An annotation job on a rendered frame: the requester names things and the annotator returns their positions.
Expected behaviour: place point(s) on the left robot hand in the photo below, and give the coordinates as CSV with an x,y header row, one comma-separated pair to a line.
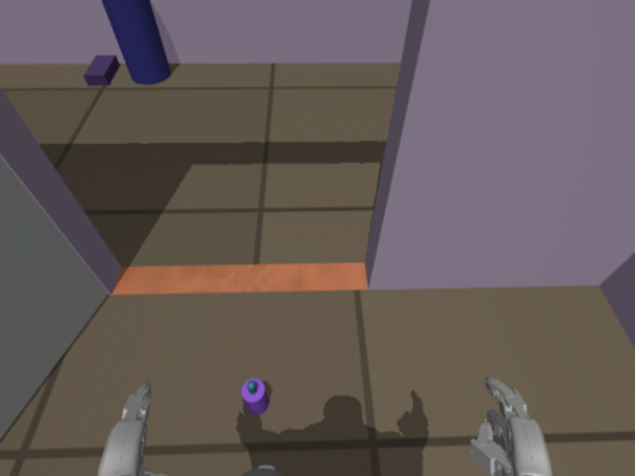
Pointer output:
x,y
123,454

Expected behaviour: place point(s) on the right robot hand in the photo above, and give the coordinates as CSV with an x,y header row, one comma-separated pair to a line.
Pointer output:
x,y
521,437

